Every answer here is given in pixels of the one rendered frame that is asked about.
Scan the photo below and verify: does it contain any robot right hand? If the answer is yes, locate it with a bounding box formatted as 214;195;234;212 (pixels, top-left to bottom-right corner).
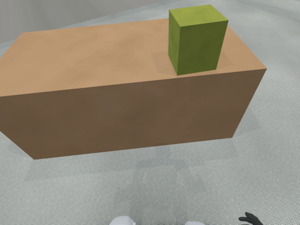
239;212;263;225

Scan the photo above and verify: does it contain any pedestal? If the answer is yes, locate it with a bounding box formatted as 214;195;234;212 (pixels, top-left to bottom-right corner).
0;18;267;160

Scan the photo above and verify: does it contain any left robot thigh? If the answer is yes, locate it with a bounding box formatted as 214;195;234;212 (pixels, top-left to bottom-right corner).
109;216;136;225

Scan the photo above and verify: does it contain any carton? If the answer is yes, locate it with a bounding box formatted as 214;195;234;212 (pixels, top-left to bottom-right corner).
168;4;229;75

